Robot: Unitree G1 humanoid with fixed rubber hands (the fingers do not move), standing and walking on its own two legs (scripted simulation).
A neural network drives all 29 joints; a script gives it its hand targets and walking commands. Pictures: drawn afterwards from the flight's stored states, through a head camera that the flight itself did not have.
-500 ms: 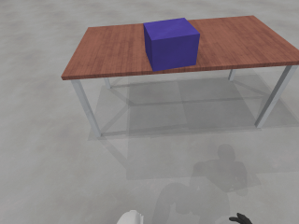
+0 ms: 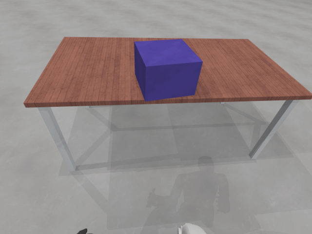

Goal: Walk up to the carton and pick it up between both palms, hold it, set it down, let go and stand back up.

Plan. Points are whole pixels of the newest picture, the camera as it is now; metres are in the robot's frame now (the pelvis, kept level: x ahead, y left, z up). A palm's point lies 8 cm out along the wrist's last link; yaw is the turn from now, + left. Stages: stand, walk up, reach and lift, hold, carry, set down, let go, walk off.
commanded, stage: walk up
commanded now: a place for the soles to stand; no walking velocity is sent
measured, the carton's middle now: (164, 68) +0.89 -0.04 -0.01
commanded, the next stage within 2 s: none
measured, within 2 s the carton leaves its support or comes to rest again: neither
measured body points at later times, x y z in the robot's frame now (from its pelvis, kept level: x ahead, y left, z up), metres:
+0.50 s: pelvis +0.17 -0.05 +0.01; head +0.16 -0.07 +0.46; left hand +0.22 +0.18 -0.11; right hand +0.32 -0.26 -0.11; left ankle +0.24 +0.08 -0.65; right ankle +0.18 -0.15 -0.71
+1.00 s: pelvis +0.31 -0.03 +0.01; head +0.30 +0.00 +0.45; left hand +0.47 +0.18 -0.12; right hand +0.34 -0.26 -0.11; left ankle +0.31 +0.08 -0.71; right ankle +0.42 -0.17 -0.65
